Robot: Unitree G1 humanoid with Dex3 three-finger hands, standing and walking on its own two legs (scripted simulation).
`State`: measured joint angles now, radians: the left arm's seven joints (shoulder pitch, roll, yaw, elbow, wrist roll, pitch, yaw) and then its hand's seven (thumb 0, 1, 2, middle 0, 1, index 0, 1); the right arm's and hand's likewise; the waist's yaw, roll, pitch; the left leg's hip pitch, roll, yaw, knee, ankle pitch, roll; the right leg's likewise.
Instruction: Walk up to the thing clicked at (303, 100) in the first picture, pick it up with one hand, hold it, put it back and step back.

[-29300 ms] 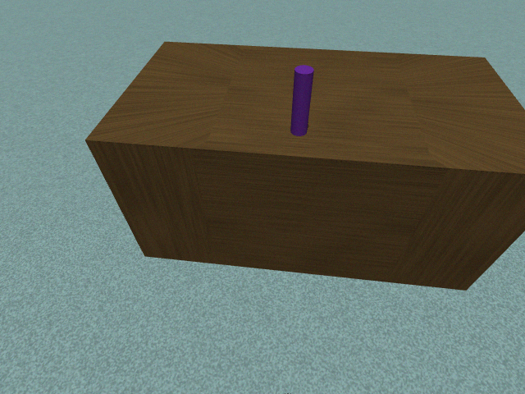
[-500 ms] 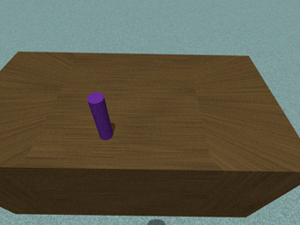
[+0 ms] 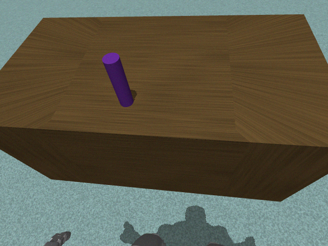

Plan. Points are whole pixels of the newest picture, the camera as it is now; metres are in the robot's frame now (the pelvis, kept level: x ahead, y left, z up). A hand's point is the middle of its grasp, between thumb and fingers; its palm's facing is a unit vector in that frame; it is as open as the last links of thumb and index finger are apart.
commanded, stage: step back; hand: left
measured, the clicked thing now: (119, 82) +0.60 +0.20 -0.01
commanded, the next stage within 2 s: none
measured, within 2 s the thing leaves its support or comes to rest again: neither
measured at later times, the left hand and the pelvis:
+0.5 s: hand out of the picture -0.07 +0.33 -0.15, palm faces -0.04 -0.91 -0.42, open 7.4 cm; pelvis -0.15 +0.04 +0.00, yaw -3 degrees
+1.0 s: hand out of the picture -0.16 +0.34 -0.15, palm faces +0.00 -0.91 -0.42, open 7.4 cm; pelvis -0.32 +0.07 -0.02, yaw +0 degrees
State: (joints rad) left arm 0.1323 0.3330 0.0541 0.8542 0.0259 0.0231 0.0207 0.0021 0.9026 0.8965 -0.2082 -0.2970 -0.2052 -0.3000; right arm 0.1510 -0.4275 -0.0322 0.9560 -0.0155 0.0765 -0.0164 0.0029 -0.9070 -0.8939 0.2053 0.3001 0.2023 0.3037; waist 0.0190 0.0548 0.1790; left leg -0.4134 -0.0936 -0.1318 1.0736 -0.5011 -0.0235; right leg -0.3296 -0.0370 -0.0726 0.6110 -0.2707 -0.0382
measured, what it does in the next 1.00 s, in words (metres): walks backwards: left foot, then right foot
